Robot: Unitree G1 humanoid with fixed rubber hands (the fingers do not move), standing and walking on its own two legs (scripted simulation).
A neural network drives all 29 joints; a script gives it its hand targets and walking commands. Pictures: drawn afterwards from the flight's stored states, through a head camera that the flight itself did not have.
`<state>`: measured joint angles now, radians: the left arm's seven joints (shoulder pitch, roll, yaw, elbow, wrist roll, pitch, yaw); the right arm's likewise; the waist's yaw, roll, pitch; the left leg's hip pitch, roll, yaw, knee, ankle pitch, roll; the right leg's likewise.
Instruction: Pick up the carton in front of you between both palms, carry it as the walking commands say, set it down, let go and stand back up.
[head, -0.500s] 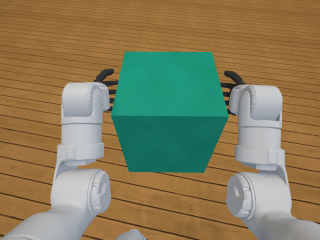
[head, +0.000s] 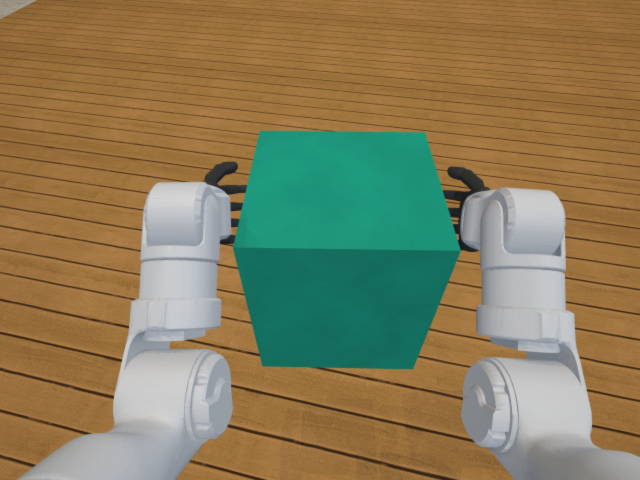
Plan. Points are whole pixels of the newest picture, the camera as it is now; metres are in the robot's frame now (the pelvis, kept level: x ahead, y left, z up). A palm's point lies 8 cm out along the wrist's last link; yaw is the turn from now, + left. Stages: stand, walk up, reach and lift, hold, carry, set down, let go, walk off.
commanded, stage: carry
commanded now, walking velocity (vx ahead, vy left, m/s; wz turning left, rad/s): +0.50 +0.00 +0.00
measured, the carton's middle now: (339, 255) +0.38 +0.00 +0.07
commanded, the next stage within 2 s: none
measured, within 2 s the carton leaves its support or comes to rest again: neither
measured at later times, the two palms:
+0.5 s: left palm (238, 141) +0.60 +0.18 +0.09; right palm (419, 149) +0.58 -0.12 +0.09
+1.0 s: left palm (277, 64) +0.87 +0.14 +0.10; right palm (419, 63) +0.88 -0.16 +0.09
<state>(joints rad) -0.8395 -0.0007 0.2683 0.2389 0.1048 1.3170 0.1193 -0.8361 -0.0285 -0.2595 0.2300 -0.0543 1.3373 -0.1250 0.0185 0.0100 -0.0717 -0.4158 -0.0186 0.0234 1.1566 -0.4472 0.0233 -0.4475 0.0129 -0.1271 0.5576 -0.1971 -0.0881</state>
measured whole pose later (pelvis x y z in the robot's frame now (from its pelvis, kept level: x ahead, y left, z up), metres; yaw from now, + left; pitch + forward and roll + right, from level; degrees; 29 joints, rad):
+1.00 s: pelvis +0.62 -0.02 +0.02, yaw +1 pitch +4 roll +0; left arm -0.15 -0.13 0.12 -0.24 0.12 1.22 0.09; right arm -0.16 0.13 -0.10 -0.25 -0.14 1.24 -0.08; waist 0.04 0.02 -0.14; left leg -0.56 0.11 0.08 0.96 -0.27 -0.01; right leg -0.24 -0.03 -0.23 0.36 -0.19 -0.06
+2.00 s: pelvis +1.09 +0.00 +0.00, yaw +1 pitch +4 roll -1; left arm -0.18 -0.14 0.12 -0.29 0.13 1.20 0.08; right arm -0.18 0.14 -0.11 -0.30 -0.13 1.22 -0.09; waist 0.00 0.01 -0.13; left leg -0.14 0.07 0.13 0.52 -0.41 -0.04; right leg -0.38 -0.05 -0.21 0.55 -0.24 -0.04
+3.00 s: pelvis +1.02 +0.02 +0.00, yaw +1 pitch +1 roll +0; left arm -0.21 -0.14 0.17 0.17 0.26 0.80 0.03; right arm -0.21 0.14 -0.15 0.16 -0.26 0.81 -0.03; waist 0.00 0.00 -0.10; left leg -0.19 0.04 0.17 0.55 -0.37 0.01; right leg -0.39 -0.09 -0.18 0.51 -0.13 -0.02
